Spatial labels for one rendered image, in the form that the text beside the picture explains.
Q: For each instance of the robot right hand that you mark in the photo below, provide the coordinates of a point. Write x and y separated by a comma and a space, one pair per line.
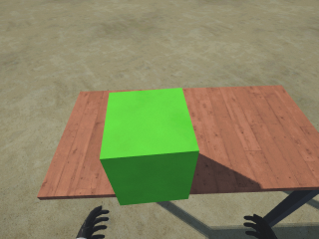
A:
261, 225

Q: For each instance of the robot left hand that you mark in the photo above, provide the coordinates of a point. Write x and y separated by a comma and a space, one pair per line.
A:
88, 227

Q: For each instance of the table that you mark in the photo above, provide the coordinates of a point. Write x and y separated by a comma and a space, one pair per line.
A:
250, 139

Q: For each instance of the carton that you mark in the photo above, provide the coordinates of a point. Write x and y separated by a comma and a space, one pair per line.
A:
149, 149

